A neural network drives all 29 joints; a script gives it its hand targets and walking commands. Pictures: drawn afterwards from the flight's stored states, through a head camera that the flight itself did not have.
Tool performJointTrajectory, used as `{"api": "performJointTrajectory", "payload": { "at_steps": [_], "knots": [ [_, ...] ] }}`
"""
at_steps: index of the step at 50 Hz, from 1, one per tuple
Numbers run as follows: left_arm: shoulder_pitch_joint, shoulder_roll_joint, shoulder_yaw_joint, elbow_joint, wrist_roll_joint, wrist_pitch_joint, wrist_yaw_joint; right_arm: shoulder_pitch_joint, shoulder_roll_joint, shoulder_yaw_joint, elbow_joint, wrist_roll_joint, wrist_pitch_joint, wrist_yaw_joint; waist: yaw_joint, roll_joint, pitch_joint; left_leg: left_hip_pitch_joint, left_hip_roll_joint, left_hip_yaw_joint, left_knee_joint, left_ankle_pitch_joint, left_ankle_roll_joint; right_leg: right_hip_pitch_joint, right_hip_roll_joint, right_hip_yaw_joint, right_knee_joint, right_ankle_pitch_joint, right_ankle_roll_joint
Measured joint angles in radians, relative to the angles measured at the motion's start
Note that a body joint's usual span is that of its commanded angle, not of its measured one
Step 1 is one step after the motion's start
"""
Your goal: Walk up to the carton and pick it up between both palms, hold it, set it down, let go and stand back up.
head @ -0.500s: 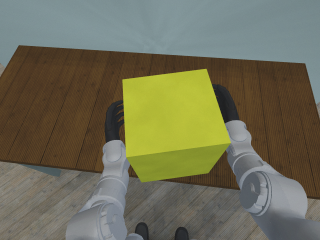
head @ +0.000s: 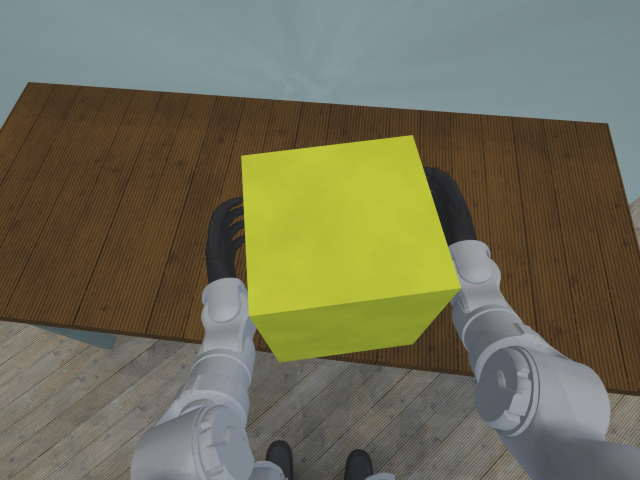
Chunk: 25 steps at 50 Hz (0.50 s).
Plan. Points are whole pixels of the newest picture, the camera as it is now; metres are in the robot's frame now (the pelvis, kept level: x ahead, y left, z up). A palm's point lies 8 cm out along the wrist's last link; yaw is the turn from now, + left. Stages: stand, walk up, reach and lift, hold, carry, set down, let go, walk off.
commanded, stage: set down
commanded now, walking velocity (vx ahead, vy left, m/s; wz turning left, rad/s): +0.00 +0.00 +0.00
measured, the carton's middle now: (338, 262) +0.39 +0.02 -0.06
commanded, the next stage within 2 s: none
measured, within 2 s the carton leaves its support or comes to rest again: neither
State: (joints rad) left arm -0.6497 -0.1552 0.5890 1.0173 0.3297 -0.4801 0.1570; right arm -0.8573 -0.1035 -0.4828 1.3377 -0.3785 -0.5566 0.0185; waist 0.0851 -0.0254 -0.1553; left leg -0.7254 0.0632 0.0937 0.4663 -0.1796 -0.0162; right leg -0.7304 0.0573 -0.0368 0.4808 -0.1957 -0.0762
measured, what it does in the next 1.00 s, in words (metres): stands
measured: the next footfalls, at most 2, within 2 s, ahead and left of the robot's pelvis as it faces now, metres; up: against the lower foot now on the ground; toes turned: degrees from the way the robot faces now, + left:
none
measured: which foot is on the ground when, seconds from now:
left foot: down 0.00-1.00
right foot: down 0.00-1.00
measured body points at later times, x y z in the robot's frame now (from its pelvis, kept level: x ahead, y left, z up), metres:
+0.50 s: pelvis +0.00 +0.01 -0.02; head +0.13 -0.02 +0.41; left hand +0.38 +0.22 -0.03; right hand +0.49 -0.14 -0.01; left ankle +0.00 +0.14 -0.73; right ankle -0.01 -0.07 -0.73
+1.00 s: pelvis -0.03 +0.00 +0.00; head +0.05 -0.01 +0.44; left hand +0.39 +0.22 +0.08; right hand +0.48 -0.15 +0.10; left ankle +0.00 +0.14 -0.73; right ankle -0.01 -0.07 -0.73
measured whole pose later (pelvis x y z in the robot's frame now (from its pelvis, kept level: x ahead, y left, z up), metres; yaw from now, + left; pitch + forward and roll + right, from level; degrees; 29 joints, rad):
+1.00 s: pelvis -0.03 +0.00 +0.00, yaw +0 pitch +21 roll +0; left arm -0.86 0.05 0.14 0.97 -0.09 -0.01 0.21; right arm -1.05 -0.42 0.13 1.34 0.37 -0.13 0.10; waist 0.19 -0.01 -0.23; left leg -0.72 0.07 0.04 0.52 -0.17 -0.03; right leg -0.70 0.07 -0.04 0.50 -0.17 -0.07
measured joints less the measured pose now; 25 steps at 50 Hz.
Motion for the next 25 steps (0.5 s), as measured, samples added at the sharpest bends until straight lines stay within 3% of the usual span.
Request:
{"api": "performJointTrajectory", "payload": {
  "at_steps": [9,12,17,25],
  "knots": [
    [-0.015,0.021,-0.03,0.039,-0.008,0.002,0.013,0.001,-0.017,0.07,0.018,0.071,0.009,-0.012,0.013,-0.006,-0.003,-0.018,0.003,0.005,0.023,-0.013,-0.005,-0.021,0.001,0.005,0.023,-0.011,0.001],
    [-0.031,0.049,-0.096,0.089,-0.055,0.031,0.033,-0.017,-0.053,0.202,0.077,0.208,0.036,-0.019,0.034,0.003,-0.023,-0.049,0.009,0.006,0.045,-0.023,-0.006,-0.044,0.007,0.008,0.028,-0.011,0.003],
    [-0.051,0.09,-0.252,0.149,-0.218,0.038,0.06,-0.062,-0.112,0.437,0.145,0.449,0.047,-0.032,0.08,0.028,-0.083,-0.14,0.023,-0.007,0.128,-0.054,-0.009,-0.114,0.019,0.006,0.065,-0.021,0.006],
    [-0.08,0.155,-0.397,0.173,-0.389,0.062,0.039,-0.167,-0.222,0.605,0.22,0.67,0.069,-0.007,0.122,0.052,-0.128,-0.206,0.023,-0.037,0.208,-0.088,-0.006,-0.171,0.022,-0.005,0.139,-0.052,0.007]
  ]
}}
